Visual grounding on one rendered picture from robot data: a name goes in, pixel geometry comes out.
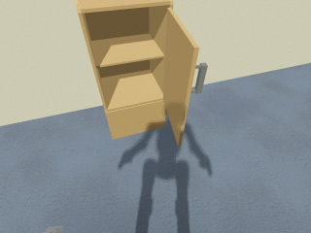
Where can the cupboard door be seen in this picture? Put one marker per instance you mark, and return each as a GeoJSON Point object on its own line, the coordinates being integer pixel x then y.
{"type": "Point", "coordinates": [181, 52]}

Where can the handle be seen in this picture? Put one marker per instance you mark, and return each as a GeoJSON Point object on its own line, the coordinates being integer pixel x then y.
{"type": "Point", "coordinates": [202, 69]}

